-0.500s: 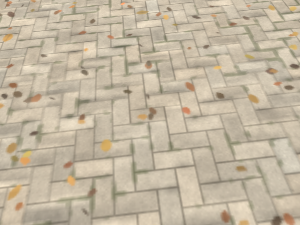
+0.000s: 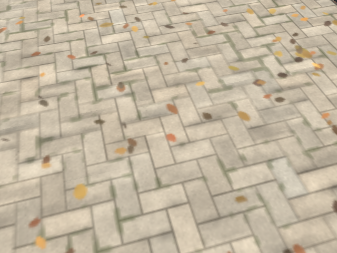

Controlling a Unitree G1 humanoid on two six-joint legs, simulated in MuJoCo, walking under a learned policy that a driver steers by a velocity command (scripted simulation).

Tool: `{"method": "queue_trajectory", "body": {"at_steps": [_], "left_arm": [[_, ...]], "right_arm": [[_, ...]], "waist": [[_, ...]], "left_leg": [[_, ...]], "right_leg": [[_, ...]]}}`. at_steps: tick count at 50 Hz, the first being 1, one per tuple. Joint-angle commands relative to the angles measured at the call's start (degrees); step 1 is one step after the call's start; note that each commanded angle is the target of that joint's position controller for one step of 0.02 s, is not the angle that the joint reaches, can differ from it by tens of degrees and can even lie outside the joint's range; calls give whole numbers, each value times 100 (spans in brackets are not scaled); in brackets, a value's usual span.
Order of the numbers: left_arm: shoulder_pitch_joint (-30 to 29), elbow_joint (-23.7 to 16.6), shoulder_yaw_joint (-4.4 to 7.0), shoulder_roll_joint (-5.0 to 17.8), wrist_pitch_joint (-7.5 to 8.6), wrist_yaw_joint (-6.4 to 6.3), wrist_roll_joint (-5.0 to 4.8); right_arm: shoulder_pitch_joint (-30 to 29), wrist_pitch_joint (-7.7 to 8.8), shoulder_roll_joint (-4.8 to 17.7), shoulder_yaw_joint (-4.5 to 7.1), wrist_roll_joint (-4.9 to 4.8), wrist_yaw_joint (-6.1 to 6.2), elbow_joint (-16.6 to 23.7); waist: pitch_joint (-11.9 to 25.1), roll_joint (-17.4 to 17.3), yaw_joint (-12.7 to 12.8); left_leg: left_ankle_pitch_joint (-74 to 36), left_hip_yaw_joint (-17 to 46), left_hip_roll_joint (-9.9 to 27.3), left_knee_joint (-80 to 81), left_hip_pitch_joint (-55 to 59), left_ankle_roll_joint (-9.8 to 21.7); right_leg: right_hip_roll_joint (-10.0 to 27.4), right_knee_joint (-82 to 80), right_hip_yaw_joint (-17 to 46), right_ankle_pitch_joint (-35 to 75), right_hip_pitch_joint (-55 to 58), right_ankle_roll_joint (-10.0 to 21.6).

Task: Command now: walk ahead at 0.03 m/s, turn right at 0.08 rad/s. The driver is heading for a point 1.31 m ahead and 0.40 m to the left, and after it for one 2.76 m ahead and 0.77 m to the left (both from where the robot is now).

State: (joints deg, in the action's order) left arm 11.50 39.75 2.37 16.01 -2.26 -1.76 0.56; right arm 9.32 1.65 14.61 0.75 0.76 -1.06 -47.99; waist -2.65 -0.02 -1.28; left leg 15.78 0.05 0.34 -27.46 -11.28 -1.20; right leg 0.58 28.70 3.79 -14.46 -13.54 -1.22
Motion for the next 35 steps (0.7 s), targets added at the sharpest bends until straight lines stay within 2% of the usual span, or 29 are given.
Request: {"method": "queue_trajectory", "body": {"at_steps": [1,3,6,15,16,18,20,22,23,24,25,26,27,28,29,30,31,33,35], "left_arm": [[-123,-377,172,641,108,50,58],[-38,-319,168,664,183,60,27],[-20,-270,146,612,205,50,5],[-145,-34,141,572,226,69,-4],[-62,50,137,546,220,63,-7],[34,140,204,705,184,48,-68],[294,208,246,840,215,55,-84],[511,311,271,942,329,60,-116],[417,308,266,924,383,55,-126],[198,258,251,865,407,56,-147],[-201,142,220,775,399,59,-173],[-730,-65,145,509,417,53,-150],[-909,-296,67,154,515,51,-125],[-888,-388,140,462,630,18,-183],[-588,-257,203,642,713,52,-269],[-367,-139,190,581,759,103,-291],[-418,-124,195,547,785,138,-258],[-645,-178,202,466,794,233,-180],[-840,-261,116,188,774,332,-158]], "right_arm": [[-187,66,759,145,-3,9,296],[-97,7,795,146,-28,41,271],[-41,-25,782,137,-45,70,180],[-26,-148,851,154,-59,169,-116],[52,-161,809,144,-55,181,-181],[55,-172,774,148,-91,197,-235],[-168,-78,657,122,-135,191,-119],[-312,106,639,120,-218,160,2],[-197,200,658,133,-241,124,-19],[76,283,659,142,-255,75,-127],[590,344,695,173,-263,36,-360],[1242,384,955,263,-223,18,-631],[1783,423,1513,415,-194,-3,-824],[1889,457,1647,444,-117,-42,-756],[1633,485,1273,349,-89,-22,-652],[1501,493,1075,313,-111,-8,-573],[1446,474,1031,299,-134,-4,-547],[1509,379,736,191,-105,11,-552],[1589,288,734,177,-106,72,-538]], "waist": [[511,386,105],[461,419,86],[520,322,78],[468,78,37],[580,108,30],[382,322,86],[-107,749,256],[-484,1076,290],[-505,1133,185],[-426,1114,5],[-325,946,-292],[-294,417,-598],[-192,-1030,-599],[-302,-1487,-672],[-390,-856,-430],[-330,-690,-308],[-337,-572,-283],[-254,-556,-280],[-194,-576,-311]], "left_leg": [[-666,40,167,205,-255,11],[-1114,72,217,127,-216,41],[-1309,69,244,68,-83,27],[-1303,76,284,143,172,-69],[-873,-16,212,130,218,-71],[593,-317,-74,-244,-189,-13],[1166,-399,-175,-882,-953,81],[1292,-191,-77,-1272,-1324,323],[1324,-82,17,-1214,-1248,475],[1210,-69,51,-803,-852,630],[785,-42,47,-104,67,758],[784,571,383,460,677,879],[1238,2337,1283,1230,1493,1279],[732,3832,2173,1697,1862,1847],[328,3540,2150,1543,2005,1849],[63,3033,1925,1469,2189,1676],[-265,2622,1813,1511,2269,1531],[-1434,1770,1487,1619,2103,1267],[-2049,1195,1248,1741,1822,1210]], "right_leg": [[363,-250,412,1381,650,403],[321,-150,372,1902,628,350],[310,-60,359,2282,657,358],[256,-131,331,2271,587,383],[203,-192,290,1717,632,399],[211,-393,471,-308,489,616],[747,-1091,1430,-2437,226,1023],[1296,-1570,2371,-2981,20,1380],[1371,-1552,2412,-2801,-52,1394],[1286,-1418,2178,-2545,-203,1291],[992,-1170,1673,-2180,-710,1063],[496,-329,876,-1498,-1216,702],[-353,1463,-279,-1012,-2134,211],[-385,2641,-100,-1982,-3122,97],[-70,3332,202,-1830,-3466,182],[98,3555,154,-1338,-3669,272],[267,3549,42,-925,-3880,321],[460,3197,-163,-305,-3634,296],[394,2594,-450,138,-3282,158]]}}
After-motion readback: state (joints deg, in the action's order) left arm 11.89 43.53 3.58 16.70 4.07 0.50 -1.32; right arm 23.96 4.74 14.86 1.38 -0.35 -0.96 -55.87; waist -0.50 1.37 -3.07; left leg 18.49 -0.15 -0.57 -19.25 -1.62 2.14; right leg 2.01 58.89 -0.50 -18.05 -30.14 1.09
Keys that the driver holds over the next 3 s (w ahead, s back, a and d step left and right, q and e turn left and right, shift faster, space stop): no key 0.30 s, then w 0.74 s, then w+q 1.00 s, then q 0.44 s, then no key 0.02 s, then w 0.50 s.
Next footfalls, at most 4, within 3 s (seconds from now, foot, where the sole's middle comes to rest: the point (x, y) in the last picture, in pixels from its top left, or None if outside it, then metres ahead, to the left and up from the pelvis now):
0.94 right None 0.40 -0.13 -0.77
1.48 left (141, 207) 0.68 0.14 -0.77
1.98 right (162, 142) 1.02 0.05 -0.77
2.44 left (101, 147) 1.00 0.35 -0.77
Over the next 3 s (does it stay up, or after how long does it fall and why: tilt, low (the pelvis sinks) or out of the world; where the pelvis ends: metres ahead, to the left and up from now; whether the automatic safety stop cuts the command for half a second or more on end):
stays up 1.10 0.25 0.01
